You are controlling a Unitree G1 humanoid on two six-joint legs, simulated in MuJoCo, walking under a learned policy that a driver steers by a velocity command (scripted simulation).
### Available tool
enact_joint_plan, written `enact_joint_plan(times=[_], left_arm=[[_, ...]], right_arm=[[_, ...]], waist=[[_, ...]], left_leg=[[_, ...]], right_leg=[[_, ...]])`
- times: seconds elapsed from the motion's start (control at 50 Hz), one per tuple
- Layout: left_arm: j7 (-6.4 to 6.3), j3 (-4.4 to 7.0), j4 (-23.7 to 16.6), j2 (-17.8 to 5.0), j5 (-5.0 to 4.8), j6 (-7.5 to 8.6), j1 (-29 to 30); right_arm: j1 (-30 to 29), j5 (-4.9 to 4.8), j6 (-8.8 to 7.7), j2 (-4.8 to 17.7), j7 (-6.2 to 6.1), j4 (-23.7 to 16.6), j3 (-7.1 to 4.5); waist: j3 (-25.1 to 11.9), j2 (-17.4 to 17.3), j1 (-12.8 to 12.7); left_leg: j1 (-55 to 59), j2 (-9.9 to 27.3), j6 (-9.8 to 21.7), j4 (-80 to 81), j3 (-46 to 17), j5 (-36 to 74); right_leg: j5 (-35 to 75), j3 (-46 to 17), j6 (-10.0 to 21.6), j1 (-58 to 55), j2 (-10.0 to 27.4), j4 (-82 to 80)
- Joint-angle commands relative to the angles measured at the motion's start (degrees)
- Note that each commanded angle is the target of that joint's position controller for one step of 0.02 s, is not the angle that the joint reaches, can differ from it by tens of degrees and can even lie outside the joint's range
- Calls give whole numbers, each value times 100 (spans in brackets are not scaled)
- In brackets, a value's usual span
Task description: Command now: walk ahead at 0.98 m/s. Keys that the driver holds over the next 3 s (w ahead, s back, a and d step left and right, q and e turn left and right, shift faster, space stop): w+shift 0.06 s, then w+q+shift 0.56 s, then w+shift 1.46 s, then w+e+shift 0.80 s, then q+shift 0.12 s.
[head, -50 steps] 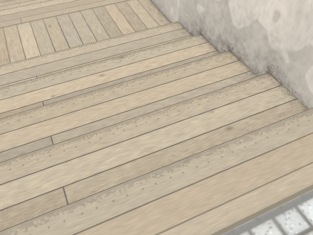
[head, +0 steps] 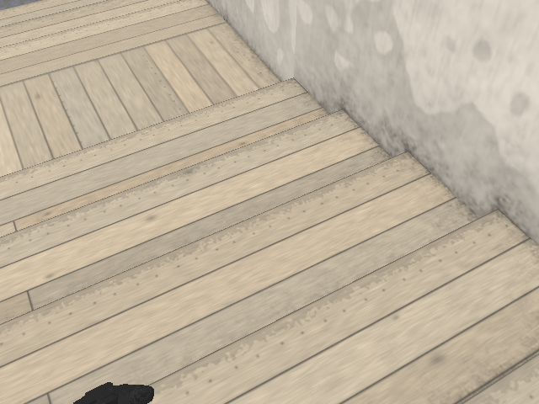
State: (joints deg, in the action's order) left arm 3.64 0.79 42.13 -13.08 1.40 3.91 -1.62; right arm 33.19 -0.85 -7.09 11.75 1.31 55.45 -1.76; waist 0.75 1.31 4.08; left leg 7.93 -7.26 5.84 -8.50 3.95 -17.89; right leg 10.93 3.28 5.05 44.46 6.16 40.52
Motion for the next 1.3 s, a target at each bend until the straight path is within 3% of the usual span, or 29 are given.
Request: enact_joint_plan(times=[0.02,0.08,0.12,0.14,0.16,0.18,0.22,0.26,0.36,0.46,0.5,0.52,0.54,0.56,0.58,0.6,0.7,0.76,0.84,0.9,0.92,0.94,0.96,0.98,1.0,1.04,1.1,1.24,1.3], left_arm=[[-2,90,-136,-452,-57,75,26],[-142,192,51,-657,22,201,-256],[-321,423,459,-1096,40,181,-1817],[-374,492,567,-1309,278,304,-2236],[-280,552,516,-1121,160,290,-2435],[-262,525,577,-1033,52,319,-2260],[-375,495,710,-791,157,455,-1845],[-514,460,798,-798,74,547,-1421],[-521,473,962,-673,-199,873,-129],[-513,486,1186,-968,-65,677,-632],[-542,506,832,-1004,-12,306,138],[-503,305,298,-462,165,266,-168],[-426,146,-58,-235,310,325,-673],[-392,139,53,-431,314,347,-911],[-373,191,37,-677,320,345,-916],[-368,326,272,-1160,362,270,-615],[-207,252,5,-843,185,66,879],[-52,78,-42,-195,87,124,725],[-142,132,-397,-272,-49,35,1173],[-332,440,217,-866,-37,74,-1204],[-347,611,626,-1166,70,80,-2594],[-279,621,926,-1350,200,75,-3472],[-167,522,840,-1232,204,104,-3444],[-196,641,768,-1484,109,98,-2930],[-253,536,609,-796,111,116,-2350],[-308,377,799,-558,219,268,-2099],[-347,344,1143,-649,-46,389,-2150],[-359,274,1201,-594,-239,408,-2569],[-374,255,1446,-716,-67,286,-3160]], right_arm=[[-348,-4,-169,988,-70,-315,-127],[-229,69,-16,1041,-253,-131,-115],[-641,317,162,1388,-316,-136,-218],[107,-39,254,666,-154,-206,-75],[126,-128,217,286,-134,-250,102],[-695,-32,178,879,-217,-502,-16],[-1731,230,197,1067,-167,-657,-124],[-2017,427,392,835,44,-942,-176],[-873,213,525,416,457,-738,-148],[-736,329,707,1143,309,-651,-361],[861,250,677,1397,241,-130,-584],[714,128,594,1442,209,24,-398],[593,22,442,1224,60,-176,-254],[160,184,415,1514,-61,-388,-377],[-845,336,393,2196,-269,-825,-580],[-1127,373,339,1832,-257,-951,-528],[-233,130,137,1195,-227,-370,-356],[-508,-17,41,902,-139,-335,-257],[-15,197,125,930,-213,-92,-231],[-180,306,151,1352,-273,31,-314],[-572,175,180,1340,-302,20,-359],[-975,116,92,648,-292,-139,-251],[151,-123,66,431,-437,-313,-143],[-35,-190,106,640,-478,-412,-93],[-1152,106,168,959,-410,-469,-147],[-1880,403,189,934,-166,-639,-223],[-2047,453,433,485,51,-755,-139],[-3677,270,199,558,276,-1050,15],[-4371,265,309,617,186,-1281,50]], waist=[[474,-283,-516],[50,-579,-575],[-510,-721,-1472],[-1136,768,-1106],[-2108,1500,-1273],[-1720,818,-1255],[-412,-230,-1131],[134,-221,-593],[-156,272,738],[468,-179,661],[379,-1409,1700],[848,-2144,598],[156,-1660,2],[-7,-818,-190],[-169,-1122,-442],[24,225,-415],[874,90,51],[322,10,195],[664,-402,561],[-202,-306,-610],[-561,-205,-1467],[-889,744,-1647],[-1839,1291,-815],[-2222,1668,-971],[-972,311,-1069],[69,-279,-748],[531,350,-129],[434,-183,-542],[937,-97,-950]], left_leg=[[-1622,1346,99,581,-100,4375],[45,1450,-49,-1033,-207,5953],[41,1680,98,-3579,-632,6848],[-2857,1343,-282,-6237,-453,4935],[-4421,470,-269,-7800,-468,194],[-4849,748,-38,-7387,-859,-422],[-5210,1265,59,-6365,-982,-233],[-4790,1448,-45,-5166,-964,-429],[-781,804,-142,-3483,366,4660],[-979,722,216,-2626,515,3482],[108,791,1127,-1528,-317,2377],[202,953,990,-2853,-1220,4961],[853,1502,1377,-2571,-3081,5339],[562,2183,1873,-1691,-4450,3352],[-134,3076,2419,-997,-6387,778],[-784,2871,2439,-815,-6619,-447],[-2499,1244,1368,-1604,-3504,902],[-3329,532,730,-1790,-2355,546],[-2007,733,561,-2219,-2376,1268],[-1192,737,541,-4929,-2027,4070],[-2146,591,421,-7010,-1789,3885],[-4089,-203,306,-9446,-1468,-1618],[-5195,-33,209,-10027,-1713,-1862],[-6163,178,28,-9949,-1292,-1269],[-6263,694,60,-8876,-1193,-439],[-5446,851,80,-7500,-1600,163],[-4512,1130,-238,-5200,-1406,623],[-3066,1150,58,-2372,-315,4688],[-3369,1077,63,-1935,-15,3894]], right_leg=[[964,404,221,-2263,-483,-307],[726,216,501,-2258,-789,-1028],[-634,-131,585,-3529,-785,-1013],[-1629,-1496,1062,-6247,211,-1226],[-4072,-3811,1369,-7155,1434,-1933],[-4267,-3859,1124,-6673,1455,-2211],[-2773,-2825,744,-5447,1205,-2350],[-2776,-1935,385,-4201,934,-2668],[-3477,545,-124,-1005,-145,-2086],[-1251,1040,-169,-2241,71,331],[-2635,1034,-228,-1250,-678,4722],[-4237,406,-187,324,-748,5484],[-3965,-516,-317,1004,-508,4414],[-3944,-800,-505,1090,-347,4009],[-4138,-1372,-697,1249,-69,3748],[-3946,-1445,-883,1039,-7,3566],[-627,-907,-550,-75,79,824],[1659,-211,-288,-2295,-337,-598],[983,-139,-276,-2159,-418,-1484],[62,-67,-180,-3816,-599,-1820],[-188,-476,33,-5259,-260,-1726],[745,-1056,130,-6736,543,-450],[2243,-2763,516,-7878,1654,276],[-1703,-4432,1465,-7804,2222,-1178],[-3575,-4090,1347,-6252,1730,-2186],[-2767,-3492,1075,-4191,1288,-2132],[-2220,-2230,848,-2645,589,-2485],[-1795,-843,391,-2595,-17,-2483],[-1296,-864,455,-3509,184,-2293]])
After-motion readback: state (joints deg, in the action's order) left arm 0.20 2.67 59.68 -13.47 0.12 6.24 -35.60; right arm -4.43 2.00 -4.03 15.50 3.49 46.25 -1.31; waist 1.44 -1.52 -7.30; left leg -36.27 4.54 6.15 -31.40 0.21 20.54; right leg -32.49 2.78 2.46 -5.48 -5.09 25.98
